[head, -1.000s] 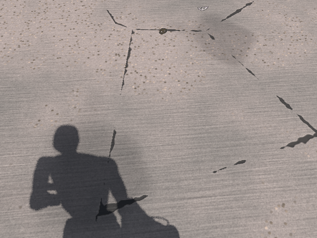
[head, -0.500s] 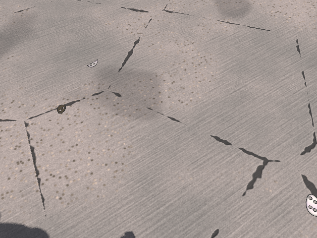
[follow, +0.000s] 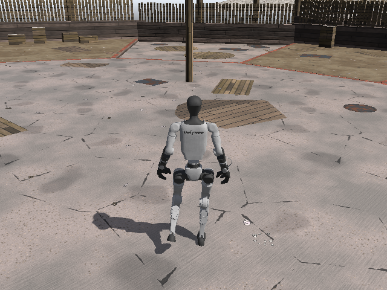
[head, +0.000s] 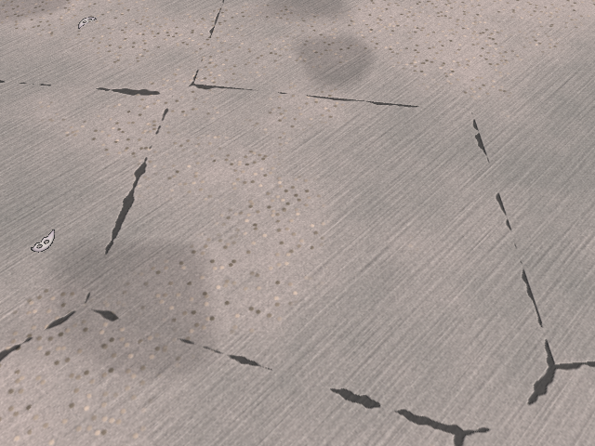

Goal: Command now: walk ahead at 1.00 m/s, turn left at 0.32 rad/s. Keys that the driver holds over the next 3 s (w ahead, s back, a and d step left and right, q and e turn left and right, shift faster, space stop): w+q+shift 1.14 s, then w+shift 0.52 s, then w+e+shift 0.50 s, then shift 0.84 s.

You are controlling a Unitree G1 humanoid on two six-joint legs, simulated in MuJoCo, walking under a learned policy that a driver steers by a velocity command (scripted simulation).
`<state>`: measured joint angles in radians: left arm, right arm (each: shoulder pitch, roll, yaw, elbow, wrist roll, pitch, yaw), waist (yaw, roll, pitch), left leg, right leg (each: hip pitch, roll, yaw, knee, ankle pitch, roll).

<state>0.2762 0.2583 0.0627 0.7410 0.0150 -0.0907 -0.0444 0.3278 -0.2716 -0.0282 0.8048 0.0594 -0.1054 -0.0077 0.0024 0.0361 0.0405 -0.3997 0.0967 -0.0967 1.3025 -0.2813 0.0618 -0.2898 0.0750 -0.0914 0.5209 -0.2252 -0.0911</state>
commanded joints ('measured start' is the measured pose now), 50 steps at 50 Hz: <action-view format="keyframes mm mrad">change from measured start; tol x32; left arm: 1 -11 34 17 -24 -3 -40 -1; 34 -371 115 11 -270 -54 -57 48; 38 209 258 71 -165 -51 -56 63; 50 3 113 23 -23 -8 -33 46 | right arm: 1 78 -54 -24 -32 -1 36 11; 12 -276 -59 -19 -172 -19 11 88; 17 403 -252 -114 -25 -5 92 43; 50 -181 -53 -24 -302 -18 86 44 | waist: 1 -34 -81 -17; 16 -303 -190 -183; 18 -117 403 -157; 22 16 -178 -33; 37 136 92 -240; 39 42 -627 -489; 42 117 -45 -108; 50 3 -84 65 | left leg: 1 -223 105 -60 -10 81 -6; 9 -302 5 116 -443 546 -5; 15 88 -184 296 -535 291 92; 19 774 119 -727 -936 -332 412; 26 0 -60 -406 -1115 -33 287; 35 168 -95 -389 -878 63 124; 37 136 -125 -318 -501 304 55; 40 -510 -102 -93 229 -170 -2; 50 -481 68 3 -31 144 -15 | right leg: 1 119 -287 292 -343 -11 -107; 10 173 -210 -122 -425 492 61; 15 371 -291 -138 82 1498 106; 16 227 -290 -103 386 1458 88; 18 -443 46 74 1236 -373 114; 32 -13 -42 177 30 339 184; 37 352 -128 224 25 129 97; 39 833 -535 1120 -216 -600 -116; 50 197 -310 142 -343 163 -15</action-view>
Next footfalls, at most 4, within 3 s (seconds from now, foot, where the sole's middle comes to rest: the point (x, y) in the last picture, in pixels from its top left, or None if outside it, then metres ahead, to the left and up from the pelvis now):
0.32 left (260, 435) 0.52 0.13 -0.77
0.74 right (278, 276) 0.94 0.10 -0.77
1.24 left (110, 254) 1.02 0.57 -0.77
1.70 right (16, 167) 1.37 0.95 -0.77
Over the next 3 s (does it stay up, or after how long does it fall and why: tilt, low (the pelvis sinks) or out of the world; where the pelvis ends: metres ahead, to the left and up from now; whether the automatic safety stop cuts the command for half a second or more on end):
stays up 1.52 1.44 0.01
